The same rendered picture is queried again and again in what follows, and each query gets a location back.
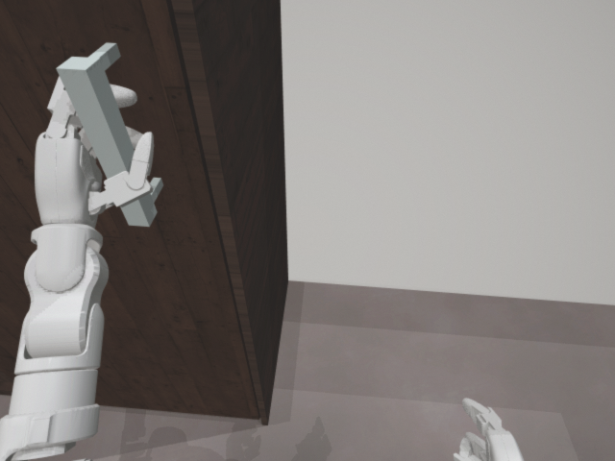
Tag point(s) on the robot right hand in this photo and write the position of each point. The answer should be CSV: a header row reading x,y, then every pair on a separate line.
x,y
499,445

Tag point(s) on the robot left forearm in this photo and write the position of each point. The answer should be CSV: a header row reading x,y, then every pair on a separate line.
x,y
53,399

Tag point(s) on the handle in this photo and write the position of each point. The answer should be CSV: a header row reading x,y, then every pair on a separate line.
x,y
89,90

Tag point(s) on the robot left hand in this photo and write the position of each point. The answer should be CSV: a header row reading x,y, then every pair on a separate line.
x,y
65,166

